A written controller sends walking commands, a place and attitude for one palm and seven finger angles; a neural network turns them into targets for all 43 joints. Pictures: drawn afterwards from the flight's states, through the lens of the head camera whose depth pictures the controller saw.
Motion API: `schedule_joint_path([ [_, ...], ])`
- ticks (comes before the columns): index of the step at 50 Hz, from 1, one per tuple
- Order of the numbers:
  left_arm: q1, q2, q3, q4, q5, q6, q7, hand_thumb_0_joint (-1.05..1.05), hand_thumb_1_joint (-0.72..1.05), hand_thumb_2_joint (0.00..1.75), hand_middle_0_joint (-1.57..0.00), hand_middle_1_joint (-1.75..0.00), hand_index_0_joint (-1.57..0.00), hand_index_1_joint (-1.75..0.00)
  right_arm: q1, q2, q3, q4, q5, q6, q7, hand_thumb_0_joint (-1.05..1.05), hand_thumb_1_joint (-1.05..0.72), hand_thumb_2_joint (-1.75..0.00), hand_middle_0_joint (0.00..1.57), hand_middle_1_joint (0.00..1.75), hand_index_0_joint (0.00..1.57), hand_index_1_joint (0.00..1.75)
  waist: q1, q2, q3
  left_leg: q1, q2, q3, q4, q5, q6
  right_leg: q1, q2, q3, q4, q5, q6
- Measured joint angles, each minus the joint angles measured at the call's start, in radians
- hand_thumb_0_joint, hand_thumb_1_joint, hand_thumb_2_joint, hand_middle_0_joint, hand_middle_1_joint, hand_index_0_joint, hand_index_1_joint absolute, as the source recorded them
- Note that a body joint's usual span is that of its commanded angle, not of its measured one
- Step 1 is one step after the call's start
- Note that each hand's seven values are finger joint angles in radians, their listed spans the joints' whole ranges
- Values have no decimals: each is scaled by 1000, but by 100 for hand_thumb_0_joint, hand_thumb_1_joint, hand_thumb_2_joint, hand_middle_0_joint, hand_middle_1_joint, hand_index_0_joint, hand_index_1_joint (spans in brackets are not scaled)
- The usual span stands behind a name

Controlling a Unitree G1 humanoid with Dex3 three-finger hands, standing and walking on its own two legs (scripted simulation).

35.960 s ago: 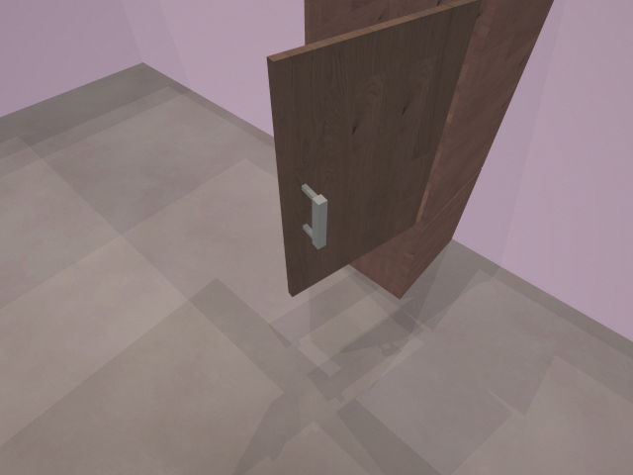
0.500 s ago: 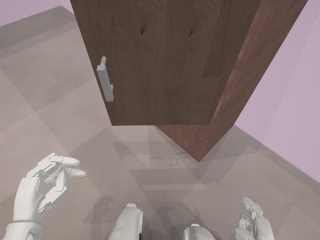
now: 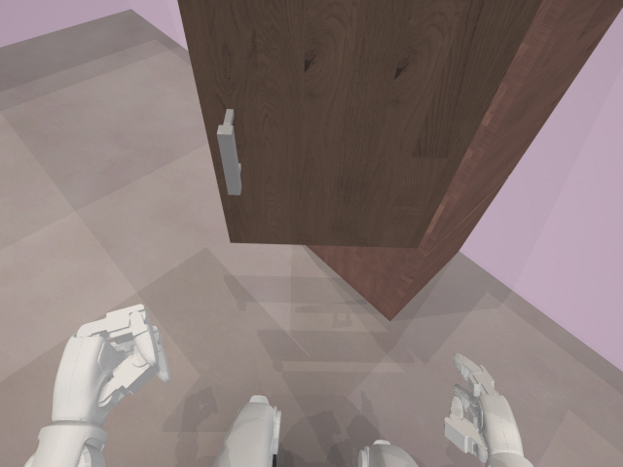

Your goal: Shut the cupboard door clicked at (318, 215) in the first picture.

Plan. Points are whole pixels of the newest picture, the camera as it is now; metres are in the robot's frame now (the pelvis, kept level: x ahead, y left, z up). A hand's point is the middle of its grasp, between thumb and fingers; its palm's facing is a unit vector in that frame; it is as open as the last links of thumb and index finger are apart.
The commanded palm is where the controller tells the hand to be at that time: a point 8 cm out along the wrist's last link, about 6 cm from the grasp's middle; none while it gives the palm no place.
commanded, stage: raise the hand and make a fist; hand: left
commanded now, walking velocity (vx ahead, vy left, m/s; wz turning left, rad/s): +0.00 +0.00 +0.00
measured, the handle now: (232, 153) +0.54 +0.18 +0.06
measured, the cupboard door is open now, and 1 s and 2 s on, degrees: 46 46 46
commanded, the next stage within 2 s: bring the fist close to the handle in 0.60 s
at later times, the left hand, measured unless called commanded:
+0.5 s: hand (178, 350) +0.23 +0.17 +0.06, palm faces +0.09 -0.99 -0.05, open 3.1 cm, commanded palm +0.21 +0.22 +0.06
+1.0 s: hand (203, 304) +0.29 +0.16 +0.06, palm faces +0.06 -1.00 -0.03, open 3.1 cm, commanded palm +0.28 +0.21 +0.06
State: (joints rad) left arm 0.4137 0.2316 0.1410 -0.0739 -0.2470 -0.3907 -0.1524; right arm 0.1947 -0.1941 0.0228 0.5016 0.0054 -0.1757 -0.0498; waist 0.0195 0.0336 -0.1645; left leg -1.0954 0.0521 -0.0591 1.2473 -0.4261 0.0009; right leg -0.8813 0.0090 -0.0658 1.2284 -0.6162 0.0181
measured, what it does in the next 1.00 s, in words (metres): stands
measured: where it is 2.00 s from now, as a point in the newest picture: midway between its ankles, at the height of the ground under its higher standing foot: outside the picture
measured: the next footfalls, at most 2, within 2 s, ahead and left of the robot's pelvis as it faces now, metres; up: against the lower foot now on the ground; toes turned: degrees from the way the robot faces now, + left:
none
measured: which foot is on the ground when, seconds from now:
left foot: down 0.00-1.00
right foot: down 0.00-1.00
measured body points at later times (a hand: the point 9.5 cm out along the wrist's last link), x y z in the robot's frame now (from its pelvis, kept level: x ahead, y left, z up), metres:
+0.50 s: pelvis +0.01 -0.02 +0.00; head +0.06 -0.01 +0.45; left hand +0.22 +0.23 +0.06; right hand +0.18 -0.26 -0.08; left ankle +0.09 +0.11 -0.63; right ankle +0.00 -0.14 -0.63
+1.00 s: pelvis +0.01 -0.02 +0.00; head +0.07 -0.01 +0.44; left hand +0.28 +0.21 +0.06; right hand +0.19 -0.25 -0.09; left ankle +0.09 +0.11 -0.63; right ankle +0.00 -0.14 -0.63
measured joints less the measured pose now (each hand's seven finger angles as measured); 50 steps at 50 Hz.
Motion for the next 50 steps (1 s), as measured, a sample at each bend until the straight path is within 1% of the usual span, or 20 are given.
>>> schedule_joint_path([
  [8, -18, 2, -5, 14, 4, 0, 9, 2, 90, 90, -128, -148, -128, -148, 26, -14, 3, 6, -1, 5, 1, 1, -90, -90, 20, 30, 20, 30, -6, 7, 3, 8, 1, -3, -5, 3, -6, 5, 2, -2, 2, -1, -6],
  [13, -22, 0, -6, 21, 0, 2, 9, 2, 90, 90, -129, -150, -129, -149, 43, -25, -6, 19, 1, 5, -1, 1, -90, -90, 20, 30, 20, 30, -11, 9, 2, 11, 4, -1, -10, 3, -11, 3, 4, 0, 3, -3, -11],
  [20, -21, -6, -5, 35, -4, -10, 13, 2, 90, 90, -130, -150, -130, -150, 53, -35, -22, 30, 2, 5, -3, 1, -90, -90, 20, 30, 20, 30, -16, 10, -3, 15, 8, 4, -12, -1, -18, -1, 7, 6, 10, -11, -17],
  [29, -28, -15, -5, 48, -9, -23, 4, 2, 90, 90, -130, -150, -130, -150, 44, -35, -29, 32, 2, 12, -4, 1, -90, -90, 20, 30, 20, 30, -11, 8, -8, 15, 10, 8, -6, -12, -24, -6, 8, 10, 23, -24, -22],
  [38, -37, -20, -9, 53, -4, -23, 4, 2, 90, 90, -130, -150, -130, -150, 29, -29, -24, 22, 1, 23, -4, 1, -90, -90, 20, 30, 20, 30, -5, 12, -7, 19, 8, 8, -9, -15, -25, -1, 6, 10, 21, -28, -23],
  [41, -72, -21, -16, 70, 2, -29, 9, 2, 90, 90, -130, -150, -130, -150, 26, -32, -20, 24, -2, 18, -6, 1, -90, -90, 20, 30, 20, 30, -2, 14, -8, 11, 5, 5, -5, -15, -24, -7, 5, 7, 24, -29, -23],
  [44, -136, -22, -22, 103, 9, -28, 11, 2, 90, 90, -130, -150, -130, -150, 21, -34, -16, 33, -3, 18, -8, 1, -90, -90, 20, 30, 20, 30, -1, 13, -8, 0, 4, 2, 2, -15, -24, -16, 4, 5, 32, -30, -23],
  [50, -269, -21, -24, 184, 26, 17, 27, 2, 90, 90, -130, -150, -130, -150, 18, -31, -10, 51, -1, 35, -6, 1, -90, -90, 20, 30, 20, 30, -12, 10, -4, 4, 6, 6, -7, -10, -24, -16, 6, 8, 24, -23, -23],
])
